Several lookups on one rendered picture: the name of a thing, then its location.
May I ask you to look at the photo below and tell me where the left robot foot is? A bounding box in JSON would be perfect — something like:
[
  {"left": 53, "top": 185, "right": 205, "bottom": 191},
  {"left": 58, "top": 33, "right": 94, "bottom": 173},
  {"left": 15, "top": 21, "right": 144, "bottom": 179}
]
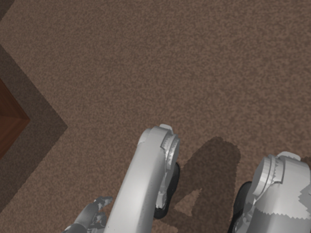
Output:
[{"left": 154, "top": 162, "right": 180, "bottom": 219}]

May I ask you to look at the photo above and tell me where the right robot foot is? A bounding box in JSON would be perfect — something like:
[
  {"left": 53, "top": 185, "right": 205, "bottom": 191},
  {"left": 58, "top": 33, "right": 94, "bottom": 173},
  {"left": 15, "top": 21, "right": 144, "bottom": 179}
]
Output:
[{"left": 227, "top": 182, "right": 252, "bottom": 233}]

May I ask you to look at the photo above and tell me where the left robot arm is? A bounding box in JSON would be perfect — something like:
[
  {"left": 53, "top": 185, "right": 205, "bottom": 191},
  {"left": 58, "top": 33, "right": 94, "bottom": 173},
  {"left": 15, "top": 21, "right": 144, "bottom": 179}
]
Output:
[{"left": 61, "top": 223, "right": 87, "bottom": 233}]

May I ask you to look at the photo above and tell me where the left robot hand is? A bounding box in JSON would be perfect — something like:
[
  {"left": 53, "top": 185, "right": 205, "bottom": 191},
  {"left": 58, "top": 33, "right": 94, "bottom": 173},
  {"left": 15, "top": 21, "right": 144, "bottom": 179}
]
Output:
[{"left": 74, "top": 196, "right": 113, "bottom": 233}]

